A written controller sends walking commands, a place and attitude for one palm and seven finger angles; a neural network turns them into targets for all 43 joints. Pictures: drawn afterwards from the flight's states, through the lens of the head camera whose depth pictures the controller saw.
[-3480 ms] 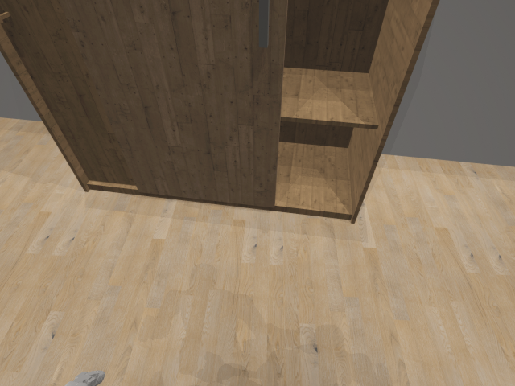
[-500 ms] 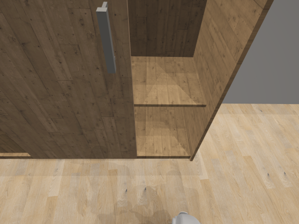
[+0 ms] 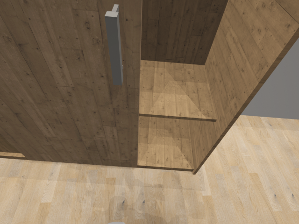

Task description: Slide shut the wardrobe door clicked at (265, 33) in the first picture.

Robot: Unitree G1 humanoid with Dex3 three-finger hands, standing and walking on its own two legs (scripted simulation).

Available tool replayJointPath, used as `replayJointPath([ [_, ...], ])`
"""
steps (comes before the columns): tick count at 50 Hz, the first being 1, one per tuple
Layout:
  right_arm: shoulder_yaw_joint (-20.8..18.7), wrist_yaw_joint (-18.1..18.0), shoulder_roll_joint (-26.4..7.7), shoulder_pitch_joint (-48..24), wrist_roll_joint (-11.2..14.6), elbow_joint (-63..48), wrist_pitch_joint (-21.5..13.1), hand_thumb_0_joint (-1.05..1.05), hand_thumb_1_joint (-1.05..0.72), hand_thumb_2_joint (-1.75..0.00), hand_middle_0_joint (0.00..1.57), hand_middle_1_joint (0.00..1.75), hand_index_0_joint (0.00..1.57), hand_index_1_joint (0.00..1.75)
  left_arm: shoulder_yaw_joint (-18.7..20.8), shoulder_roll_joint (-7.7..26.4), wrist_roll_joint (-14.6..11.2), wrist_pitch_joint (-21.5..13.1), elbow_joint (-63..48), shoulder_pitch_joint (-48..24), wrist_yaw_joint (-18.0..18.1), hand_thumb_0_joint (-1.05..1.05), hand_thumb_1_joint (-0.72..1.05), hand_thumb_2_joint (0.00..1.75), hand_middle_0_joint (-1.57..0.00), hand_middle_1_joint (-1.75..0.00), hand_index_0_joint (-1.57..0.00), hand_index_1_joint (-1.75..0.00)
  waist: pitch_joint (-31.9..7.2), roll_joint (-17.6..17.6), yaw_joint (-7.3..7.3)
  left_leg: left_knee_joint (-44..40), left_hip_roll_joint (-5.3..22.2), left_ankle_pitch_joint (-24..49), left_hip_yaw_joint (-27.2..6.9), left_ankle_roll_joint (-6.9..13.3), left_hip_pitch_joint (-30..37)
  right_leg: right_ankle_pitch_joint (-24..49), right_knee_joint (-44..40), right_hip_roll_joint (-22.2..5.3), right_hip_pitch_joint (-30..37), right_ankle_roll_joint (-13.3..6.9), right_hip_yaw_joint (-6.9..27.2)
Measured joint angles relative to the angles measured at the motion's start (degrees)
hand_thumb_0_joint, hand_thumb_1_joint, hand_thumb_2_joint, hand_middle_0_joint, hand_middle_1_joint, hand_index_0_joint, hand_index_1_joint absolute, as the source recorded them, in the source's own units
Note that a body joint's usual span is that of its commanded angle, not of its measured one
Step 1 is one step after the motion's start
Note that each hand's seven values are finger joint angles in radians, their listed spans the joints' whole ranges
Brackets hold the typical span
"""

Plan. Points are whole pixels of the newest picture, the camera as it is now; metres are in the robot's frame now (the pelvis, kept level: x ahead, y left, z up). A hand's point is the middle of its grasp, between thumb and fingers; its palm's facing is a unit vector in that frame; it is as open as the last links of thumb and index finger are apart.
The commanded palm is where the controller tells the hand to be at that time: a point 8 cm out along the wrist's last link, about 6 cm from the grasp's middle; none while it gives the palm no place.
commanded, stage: come to a stop and stand still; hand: left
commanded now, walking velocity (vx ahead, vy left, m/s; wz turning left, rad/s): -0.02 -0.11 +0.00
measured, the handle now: (117, 48) +0.49 +0.14 +0.20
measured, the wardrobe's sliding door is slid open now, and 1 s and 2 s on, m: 0.38 0.38 0.38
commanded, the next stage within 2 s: look again from close up in 1.46 s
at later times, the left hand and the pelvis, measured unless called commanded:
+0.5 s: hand out of the picture -0.02 +0.17 -0.15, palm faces -0.01 -0.97 -0.22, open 7.4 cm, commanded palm none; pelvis -0.03 -0.01 +0.02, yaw -1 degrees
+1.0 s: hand out of the picture -0.06 +0.10 -0.16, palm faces +0.04 -0.99 -0.14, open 7.4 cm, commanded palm none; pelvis -0.02 -0.04 +0.02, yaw +0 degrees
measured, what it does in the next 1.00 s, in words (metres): steps on the spot: right foot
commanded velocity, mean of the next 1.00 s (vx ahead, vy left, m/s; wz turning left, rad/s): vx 0.00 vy -0.02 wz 0.00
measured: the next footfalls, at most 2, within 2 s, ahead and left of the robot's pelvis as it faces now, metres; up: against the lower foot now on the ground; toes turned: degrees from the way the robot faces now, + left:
right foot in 0.42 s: -0.04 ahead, -0.13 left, +0.00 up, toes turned -3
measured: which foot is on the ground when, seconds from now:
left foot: down 0.00-1.00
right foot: up 0.00-0.40, down 0.42-1.00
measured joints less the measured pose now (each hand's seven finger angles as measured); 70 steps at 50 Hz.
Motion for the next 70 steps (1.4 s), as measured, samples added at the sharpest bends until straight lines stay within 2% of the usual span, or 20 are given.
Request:
replayJointPath([
  [2, 0.70, -0.14, 0.76, -0.04, -0.35, -0.40, -0.14, 0.00, -0.92, -0.90, 0.19, 0.29, 0.20, 0.30, 0.11, 0.92, -0.19, 0.71, 0.12, 0.38, 0.14, 0.00, 0.91, 0.90, -0.20, -0.30, -0.20, -0.30, -0.04, -1.25, 0.39, -0.54, -0.51, -1.21, 0.73, 2.08, 0.44, -8.27, 6.86, 1.09, -2.02, 0.28, 3.52],
  [3, 1.07, -0.37, 1.15, 0.02, -0.47, -0.47, -0.15, 0.00, -0.92, -0.90, 0.19, 0.29, 0.20, 0.30, 0.20, 1.28, -0.16, 0.93, 0.30, 0.62, 0.11, 0.00, 0.91, 0.90, -0.20, -0.30, -0.20, -0.30, -0.21, -1.51, 0.42, -1.64, -0.61, -1.16, 0.85, 2.57, 0.80, -10.05, 11.05, 1.94, -3.09, 0.35, 5.25],
  [6, 2.02, -0.88, 2.18, 0.19, -0.48, -0.07, -0.24, 0.00, -0.92, -0.90, 0.20, 0.29, 0.20, 0.30, 0.40, 2.02, -0.10, 0.84, 1.05, 1.65, -0.21, 0.00, 0.91, 0.90, -0.20, -0.30, -0.20, -0.30, -0.76, -1.87, 0.54, -6.15, -0.95, 1.16, 1.05, 2.89, 2.05, -9.13, 19.49, 3.40, -4.37, 1.03, 8.41],
  [8, 2.38, -1.07, 2.77, 0.38, -0.23, 0.39, -0.43, 0.00, -0.91, -0.90, 0.20, 0.29, 0.20, 0.30, 0.29, 2.27, -0.15, 0.78, 1.63, 2.70, -0.39, 0.00, 0.91, 0.90, -0.20, -0.30, -0.20, -0.30, -1.23, -1.81, 0.61, -8.87, -1.13, 2.78, 1.31, 3.11, 2.76, -8.22, 20.11, 3.44, -3.43, 1.68, 9.19],
  [12, 2.07, -1.50, 3.32, 0.88, 0.18, 1.11, -0.81, 0.00, -0.92, -0.90, 0.20, 0.29, 0.20, 0.30, -0.08, 2.12, -0.17, 1.32, 2.96, 4.59, -0.54, 0.00, 0.91, 0.90, -0.20, -0.30, -0.20, -0.30, -1.75, -0.97, 0.12, -12.24, -1.09, 4.85, 1.94, 3.26, 3.76, -9.42, 15.26, 2.72, 0.45, 2.45, 9.18],
  [16, 1.45, -1.18, 2.42, 1.78, 0.01, 2.29, -0.63, -0.01, -0.93, -0.90, 0.20, 0.30, 0.21, 0.30, -0.60, 1.41, -0.22, 1.57, 4.05, 5.09, -0.49, 0.00, 0.91, 0.90, -0.20, -0.30, -0.20, -0.30, -1.91, 0.20, -0.89, -13.23, -0.98, 6.05, 2.23, 3.04, 3.70, -10.68, 6.60, 2.03, 4.75, 1.93, 8.27],
  [21, 1.00, -0.44, 1.33, 4.52, 0.36, 5.29, -0.02, -0.01, -0.92, -0.90, 0.20, 0.29, 0.20, 0.30, -1.42, 0.46, -0.28, -0.08, 4.84, 5.38, -0.13, 0.00, 0.91, 0.90, -0.20, -0.30, -0.20, -0.30, -2.94, 0.35, -1.19, -11.67, -1.81, 6.37, 2.67, 1.89, 2.36, -2.09, -9.47, 1.24, 10.89, 0.44, 7.48],
  [25, 1.34, -0.01, 0.38, 7.27, 0.43, 8.26, 0.63, 0.00, -0.92, -0.90, 0.20, 0.29, 0.20, 0.30, -2.78, -1.65, -0.55, -1.28, 6.47, 6.33, -0.06, 0.00, 0.91, 0.90, -0.20, -0.30, -0.20, -0.30, -3.95, 2.97, -2.13, -12.59, -0.70, 7.19, 1.30, 0.63, 3.71, -1.26, -10.64, 2.56, 12.57, 0.12, 6.24],
  [34, 2.62, -0.15, 2.68, 12.88, 0.12, 11.74, 0.58, 0.00, -0.91, -0.90, 0.20, 0.29, 0.20, 0.30, -3.45, -3.98, -0.98, -1.41, 7.94, 7.88, 0.10, 0.00, 0.91, 0.90, -0.20, -0.30, -0.20, -0.30, -4.44, 2.27, -2.94, -12.62, 0.79, 7.58, 0.33, -0.71, 4.22, -1.33, -10.62, 4.20, 13.20, -1.46, 5.49],
  [42, 2.90, -0.62, 4.62, 14.55, 0.16, 12.54, 0.23, 0.00, -0.91, -0.90, 0.20, 0.29, 0.20, 0.30, -3.35, -5.39, -1.22, -1.91, 8.47, 9.45, 0.27, 0.00, 0.91, 0.90, -0.20, -0.30, -0.20, -0.30, -3.64, 1.82, -2.49, -12.09, 1.27, 7.10, -0.29, -1.34, 3.58, -1.72, -10.67, 4.77, 12.98, -2.12, 4.99],
  [51, 3.09, -1.03, 5.39, 11.75, 0.38, 11.48, -0.72, 0.00, -0.91, -0.90, 0.20, 0.29, 0.20, 0.30, -3.28, -5.89, -1.16, -2.30, 9.08, 10.67, 0.60, 0.00, 0.91, 0.90, -0.20, -0.30, -0.20, -0.30, -3.40, 1.47, -1.56, -11.84, 1.33, 5.97, -0.49, -1.60, 4.03, -2.20, -11.75, 4.90, 14.11, -2.25, 4.84],
  [59, 3.03, -1.43, 3.61, 8.77, 0.31, 10.89, -0.78, 0.02, -0.93, -0.90, 0.20, 0.29, 0.20, 0.30, -3.31, -5.49, -0.92, -2.67, 8.78, 10.73, 0.80, 0.00, 0.91, 0.90, -0.20, -0.30, -0.20, -0.30, -3.71, 1.50, -0.63, -11.82, 0.93, 4.90, -0.58, -1.63, 5.18, -2.94, -12.52, 4.55, 15.71, -2.12, 4.71],
  [70, 3.10, -1.40, 1.88, 6.63, 0.36, 9.77, -1.03, 0.01, -0.93, -0.90, 0.20, 0.29, 0.20, 0.30, -3.26, -3.92, -0.86, -2.70, 8.42, 9.71, 0.80, 0.00, 0.91, 0.90, -0.20, -0.30, -0.20, -0.30, -3.36, 1.10, -0.64, -12.20, 0.87, 3.92, -0.29, -1.85, 6.50, -3.42, -13.65, 4.47, 17.28, -2.16, 4.99],
])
